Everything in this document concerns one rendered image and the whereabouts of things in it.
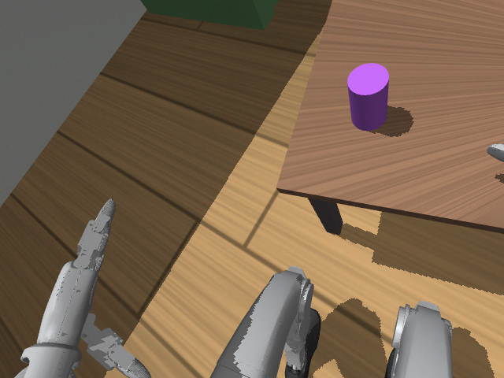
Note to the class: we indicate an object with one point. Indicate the left robot arm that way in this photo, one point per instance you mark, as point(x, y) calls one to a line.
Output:
point(50, 360)

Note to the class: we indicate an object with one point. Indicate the right robot hand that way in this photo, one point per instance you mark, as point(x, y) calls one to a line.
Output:
point(496, 151)

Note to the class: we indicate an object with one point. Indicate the left robot hand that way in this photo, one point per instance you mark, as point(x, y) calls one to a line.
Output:
point(67, 317)

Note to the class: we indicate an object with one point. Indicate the left robot foot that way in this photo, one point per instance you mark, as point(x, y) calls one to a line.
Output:
point(310, 346)

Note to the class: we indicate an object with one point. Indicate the coffee table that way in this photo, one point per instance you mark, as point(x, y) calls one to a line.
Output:
point(445, 107)

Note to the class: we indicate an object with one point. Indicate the armchair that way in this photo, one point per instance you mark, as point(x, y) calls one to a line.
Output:
point(254, 14)

